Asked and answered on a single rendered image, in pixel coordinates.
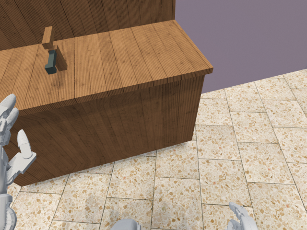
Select tap lever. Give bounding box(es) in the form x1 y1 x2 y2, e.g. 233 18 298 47
45 50 57 75

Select counter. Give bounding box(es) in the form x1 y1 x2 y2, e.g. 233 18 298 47
0 0 213 187

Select robot right hand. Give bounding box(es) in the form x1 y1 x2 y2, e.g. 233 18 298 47
224 202 259 230

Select robot left thigh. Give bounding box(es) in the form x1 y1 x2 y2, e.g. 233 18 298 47
110 218 141 230

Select robot left hand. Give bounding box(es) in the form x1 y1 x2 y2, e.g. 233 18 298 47
0 93 36 194

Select robot left forearm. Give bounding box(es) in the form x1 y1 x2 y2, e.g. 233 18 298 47
0 194 17 230

